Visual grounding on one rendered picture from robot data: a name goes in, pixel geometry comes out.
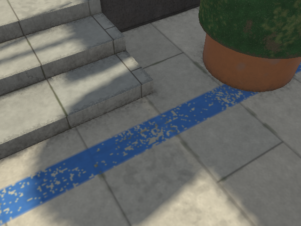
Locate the stairs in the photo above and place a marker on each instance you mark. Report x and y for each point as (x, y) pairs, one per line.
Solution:
(61, 69)

